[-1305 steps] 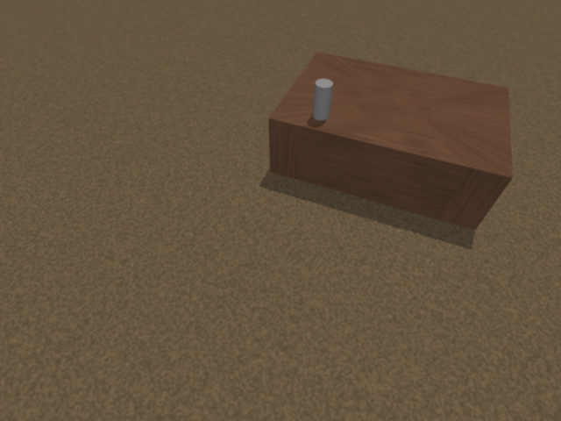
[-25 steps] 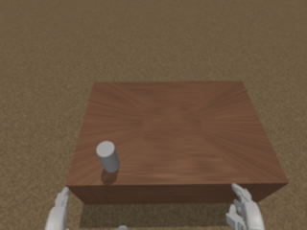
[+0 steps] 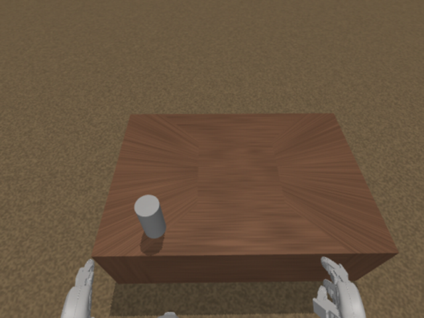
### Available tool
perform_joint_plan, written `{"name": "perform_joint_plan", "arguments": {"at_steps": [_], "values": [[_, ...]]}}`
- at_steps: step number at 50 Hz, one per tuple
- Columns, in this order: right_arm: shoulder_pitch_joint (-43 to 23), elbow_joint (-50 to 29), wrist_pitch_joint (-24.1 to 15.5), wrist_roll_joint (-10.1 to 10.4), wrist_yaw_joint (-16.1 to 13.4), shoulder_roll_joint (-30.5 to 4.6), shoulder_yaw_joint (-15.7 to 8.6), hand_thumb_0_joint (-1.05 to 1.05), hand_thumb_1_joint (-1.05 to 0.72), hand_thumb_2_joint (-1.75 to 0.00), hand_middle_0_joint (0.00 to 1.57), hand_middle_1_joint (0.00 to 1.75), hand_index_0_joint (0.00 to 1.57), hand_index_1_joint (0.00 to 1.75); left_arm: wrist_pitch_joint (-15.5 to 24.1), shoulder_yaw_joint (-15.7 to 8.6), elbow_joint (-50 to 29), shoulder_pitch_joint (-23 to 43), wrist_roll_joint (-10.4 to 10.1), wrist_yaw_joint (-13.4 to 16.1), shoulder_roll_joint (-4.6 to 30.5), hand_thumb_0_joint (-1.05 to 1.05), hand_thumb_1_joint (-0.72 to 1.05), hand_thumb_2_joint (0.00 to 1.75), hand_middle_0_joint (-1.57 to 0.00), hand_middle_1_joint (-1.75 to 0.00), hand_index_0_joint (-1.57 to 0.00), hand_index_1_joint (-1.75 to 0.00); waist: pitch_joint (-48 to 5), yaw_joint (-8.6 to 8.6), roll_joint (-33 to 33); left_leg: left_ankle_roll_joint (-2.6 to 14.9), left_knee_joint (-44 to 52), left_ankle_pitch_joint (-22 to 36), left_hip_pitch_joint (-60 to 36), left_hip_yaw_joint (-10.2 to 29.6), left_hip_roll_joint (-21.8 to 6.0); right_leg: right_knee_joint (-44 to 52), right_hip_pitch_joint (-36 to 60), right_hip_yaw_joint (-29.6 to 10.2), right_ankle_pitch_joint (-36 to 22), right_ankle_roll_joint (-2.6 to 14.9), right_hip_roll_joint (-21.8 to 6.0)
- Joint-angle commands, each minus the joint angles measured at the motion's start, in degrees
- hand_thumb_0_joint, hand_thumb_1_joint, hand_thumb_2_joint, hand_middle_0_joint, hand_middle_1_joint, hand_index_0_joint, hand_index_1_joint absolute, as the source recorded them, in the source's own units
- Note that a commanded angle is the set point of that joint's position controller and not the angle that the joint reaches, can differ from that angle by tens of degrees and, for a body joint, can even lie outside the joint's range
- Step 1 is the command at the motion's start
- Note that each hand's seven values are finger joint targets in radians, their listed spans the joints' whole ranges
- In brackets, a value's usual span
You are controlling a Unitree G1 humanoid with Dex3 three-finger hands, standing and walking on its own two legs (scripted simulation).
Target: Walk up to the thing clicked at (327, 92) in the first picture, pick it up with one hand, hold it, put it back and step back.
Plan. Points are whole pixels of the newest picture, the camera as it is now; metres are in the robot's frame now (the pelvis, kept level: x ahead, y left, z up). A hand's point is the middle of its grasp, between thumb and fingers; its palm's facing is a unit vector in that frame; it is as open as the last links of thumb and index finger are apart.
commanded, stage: home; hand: left
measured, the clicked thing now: (151, 217) +0.48 +0.20 -0.31
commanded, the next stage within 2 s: stand in 0.48 s
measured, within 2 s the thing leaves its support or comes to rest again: neither
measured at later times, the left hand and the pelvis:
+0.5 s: hand (117, 310) +0.17 +0.18 -0.05, palm faces +0.11 -0.95 -0.29, open 17.4 cm; pelvis +0.00 -0.01 +0.00, yaw +0 degrees
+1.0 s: hand out of the picture +0.08 +0.26 -0.12, palm faces +0.00 -0.93 -0.37, open 9.8 cm; pelvis +0.01 +0.01 +0.03, yaw +1 degrees
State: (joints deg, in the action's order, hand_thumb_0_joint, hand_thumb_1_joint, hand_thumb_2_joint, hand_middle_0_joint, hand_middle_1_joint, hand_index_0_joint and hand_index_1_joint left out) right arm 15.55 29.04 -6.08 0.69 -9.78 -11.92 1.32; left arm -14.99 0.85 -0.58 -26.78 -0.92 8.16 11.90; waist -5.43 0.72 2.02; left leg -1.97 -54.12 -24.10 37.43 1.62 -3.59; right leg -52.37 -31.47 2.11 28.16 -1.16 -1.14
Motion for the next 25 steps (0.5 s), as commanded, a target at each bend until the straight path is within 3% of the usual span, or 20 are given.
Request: {"name": "perform_joint_plan", "arguments": {"at_steps": [1, 5, 6, 8, 13, 16, 20, 25], "values": [[-4.14, -9.24, -3.55, -0.41, -1.12, -6.65, -3.09, 0.00, -0.90, -0.90, 0.20, 0.30, 0.20, 0.30, 2.61, -3.54, -10.44, 1.55, 0.69, 0.49, 5.37, 0.00, -0.55, 0.06, -0.05, -0.05, -0.05, -0.05, -5.44, 0.43, -0.52, 1.83, 8.38, 6.82, -7.94, -1.73, 2.04, 9.49, -1.44, 2.01, -9.03, 1.21, 2.33], [-3.61, -9.18, -3.56, -0.38, -1.27, -6.90, -3.29, 0.00, -0.90, -0.90, 0.20, 0.30, 0.20, 0.30, 2.67, -3.00, -10.95, 1.08, 0.76, 0.41, 5.02, 0.00, -0.56, 0.05, -0.05, -0.05, -0.05, -0.05, -7.20, 0.59, -0.47, 1.66, 7.92, 10.33, -9.45, -1.78, 1.82, 8.38, -1.34, 2.04, -12.27, 1.25, 2.54], [-3.96, -9.12, -3.62, -0.27, -1.21, -6.84, -3.09, 0.00, -0.90, -0.90, 0.20, 0.30, 0.20, 0.30, 2.52, -2.93, -10.70, 1.76, 0.62, 0.39, 5.07, 0.00, -0.57, 0.05, -0.05, -0.05, -0.05, -0.05, -4.89, 0.41, -0.22, 1.69, 8.07, 8.76, -8.30, -1.98, 1.98, 8.94, -2.06, 1.90, -10.82, 1.25, 2.35], [-3.80, -9.03, -3.65, -0.37, -1.40, -6.74, -3.13, 0.00, -0.90, -0.90, 0.20, 0.30, 0.20, 0.30, 2.65, -3.76, -10.70, 1.21, 0.75, 0.63, 5.51, 0.00, -0.56, 0.05, -0.05, -0.05, -0.05, -0.05, -6.65, 0.20, -1.20, 1.88, 7.58, 10.02, -8.77, -2.03, 2.01, 8.92, -0.86, 1.74, -12.25, 1.07, 2.24], [-4.08, -8.92, -3.89, -0.44, -1.40, -6.82, -3.05, 0.00, -0.90, -0.90, 0.20, 0.30, 0.20, 0.30, 2.46, -3.50, -10.45, 1.76, 0.73, 0.58, 5.38, 0.00, -0.57, 0.05, -0.05, -0.05, -0.05, -0.05, -4.86, 0.23, -0.25, 1.82, 8.19, 6.97, -7.78, -1.98, 2.03, 9.26, -2.00, 1.71, -9.13, 1.20, 2.27], [-3.69, -9.10, -3.72, -0.49, -1.62, -6.78, -3.10, 0.00, -0.90, -0.90, 0.20, 0.30, 0.20, 0.30, 2.41, -3.54, -10.50, 1.13, 0.74, 0.43, 5.50, 0.00, -0.56, 0.05, -0.05, -0.05, -0.05, -0.05, -6.27, 0.49, -1.30, 1.97, 7.42, 9.36, -8.53, -2.28, 2.12, 9.22, -1.34, 1.56, -11.86, 0.83, 2.22], [-4.23, -9.04, -3.82, -0.48, -1.69, -6.85, -3.05, 0.00, -0.90, -0.90, 0.20, 0.30, 0.20, 0.30, 2.41, -3.49, -10.20, 1.29, 0.72, 0.37, 5.32, 0.00, -0.57, 0.05, -0.05, -0.05, -0.05, -0.05, -5.47, 0.44, -2.17, 2.15, 7.43, 7.23, -7.89, -2.49, 2.17, 9.87, -1.84, 1.12, -9.72, 0.86, 2.05], [-4.11, -8.91, -3.95, -0.47, -1.76, -6.70, -3.01, 0.00, -0.90, -0.90, 0.20, 0.30, 0.20, 0.30, 2.39, -3.48, -10.92, 1.19, 0.72, 0.51, 5.41, 0.00, -0.55, 0.06, -0.05, -0.05, -0.05, -0.05, -6.42, 0.14, -0.45, 1.95, 7.26, 9.63, -8.52, -2.48, 2.11, 9.08, -1.26, 1.21, -12.14, 1.00, 2.06]]}}
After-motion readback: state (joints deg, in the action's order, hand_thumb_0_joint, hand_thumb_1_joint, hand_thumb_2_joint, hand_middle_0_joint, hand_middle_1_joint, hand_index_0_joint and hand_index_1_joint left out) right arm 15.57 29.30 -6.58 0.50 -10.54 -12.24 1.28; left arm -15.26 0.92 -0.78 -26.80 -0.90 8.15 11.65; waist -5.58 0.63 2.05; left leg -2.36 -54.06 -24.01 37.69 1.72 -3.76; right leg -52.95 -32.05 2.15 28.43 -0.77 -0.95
